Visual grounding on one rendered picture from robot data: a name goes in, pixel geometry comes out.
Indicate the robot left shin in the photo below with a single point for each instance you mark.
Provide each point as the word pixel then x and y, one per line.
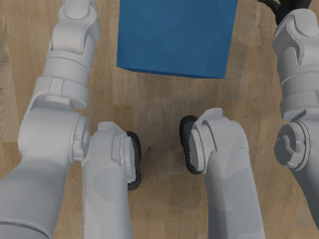
pixel 107 125

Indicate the right robot hand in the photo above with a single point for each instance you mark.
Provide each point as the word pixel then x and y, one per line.
pixel 285 6

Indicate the robot left upper arm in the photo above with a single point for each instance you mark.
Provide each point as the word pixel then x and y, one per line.
pixel 31 195

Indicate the robot right forearm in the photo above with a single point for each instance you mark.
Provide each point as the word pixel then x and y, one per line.
pixel 296 45

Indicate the robot shin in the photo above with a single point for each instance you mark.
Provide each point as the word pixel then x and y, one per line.
pixel 217 113
pixel 107 125

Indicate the robot left forearm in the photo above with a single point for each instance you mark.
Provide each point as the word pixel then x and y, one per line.
pixel 69 60

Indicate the robot right upper arm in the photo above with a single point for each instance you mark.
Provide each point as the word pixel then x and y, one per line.
pixel 297 147

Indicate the robot right shin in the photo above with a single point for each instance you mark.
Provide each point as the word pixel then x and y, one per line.
pixel 217 113

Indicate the carton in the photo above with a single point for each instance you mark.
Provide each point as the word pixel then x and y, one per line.
pixel 181 38

